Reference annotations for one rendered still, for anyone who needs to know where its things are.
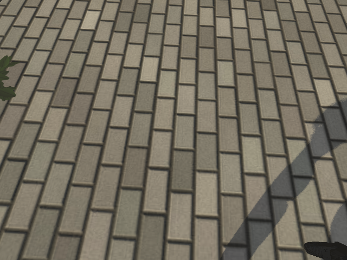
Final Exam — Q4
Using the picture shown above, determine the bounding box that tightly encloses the robot right hand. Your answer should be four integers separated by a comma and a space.
304, 242, 347, 260

